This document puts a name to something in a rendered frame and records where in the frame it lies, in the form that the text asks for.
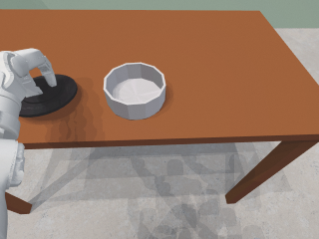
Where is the left robot hand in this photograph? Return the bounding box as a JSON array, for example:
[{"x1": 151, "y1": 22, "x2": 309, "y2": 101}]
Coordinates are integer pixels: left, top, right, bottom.
[{"x1": 13, "y1": 48, "x2": 57, "y2": 98}]

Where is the lid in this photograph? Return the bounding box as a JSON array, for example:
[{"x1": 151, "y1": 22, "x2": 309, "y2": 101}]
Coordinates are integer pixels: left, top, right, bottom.
[{"x1": 19, "y1": 74, "x2": 78, "y2": 118}]

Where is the knob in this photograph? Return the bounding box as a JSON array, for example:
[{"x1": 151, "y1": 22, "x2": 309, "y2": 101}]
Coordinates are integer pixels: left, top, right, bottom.
[{"x1": 34, "y1": 78, "x2": 49, "y2": 92}]

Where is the left robot upper arm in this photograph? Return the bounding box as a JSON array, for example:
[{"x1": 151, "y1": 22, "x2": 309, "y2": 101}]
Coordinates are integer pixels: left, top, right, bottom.
[{"x1": 0, "y1": 138, "x2": 25, "y2": 239}]

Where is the robot left forearm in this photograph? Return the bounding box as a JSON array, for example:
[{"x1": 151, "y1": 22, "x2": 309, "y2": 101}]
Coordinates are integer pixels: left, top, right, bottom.
[{"x1": 0, "y1": 51, "x2": 30, "y2": 140}]

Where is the pot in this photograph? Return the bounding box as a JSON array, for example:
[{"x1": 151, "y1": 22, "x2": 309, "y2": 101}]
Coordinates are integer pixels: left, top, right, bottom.
[{"x1": 103, "y1": 62, "x2": 166, "y2": 120}]

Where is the table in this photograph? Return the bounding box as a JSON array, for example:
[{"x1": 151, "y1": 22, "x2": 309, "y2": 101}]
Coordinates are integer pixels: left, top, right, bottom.
[{"x1": 0, "y1": 9, "x2": 319, "y2": 214}]

